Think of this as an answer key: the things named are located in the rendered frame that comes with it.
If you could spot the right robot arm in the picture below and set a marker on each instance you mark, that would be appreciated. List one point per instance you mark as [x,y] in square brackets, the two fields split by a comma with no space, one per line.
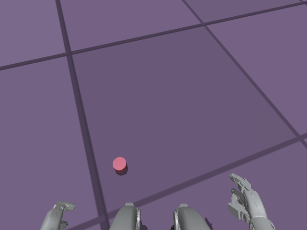
[260,223]

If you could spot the right robot hand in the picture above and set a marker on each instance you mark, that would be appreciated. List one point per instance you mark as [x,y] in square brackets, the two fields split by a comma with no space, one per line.
[250,204]

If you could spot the tin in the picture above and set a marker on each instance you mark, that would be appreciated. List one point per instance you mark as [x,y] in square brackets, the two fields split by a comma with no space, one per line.
[120,165]

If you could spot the left robot hand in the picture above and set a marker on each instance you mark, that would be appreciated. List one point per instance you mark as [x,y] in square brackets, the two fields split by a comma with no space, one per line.
[53,219]

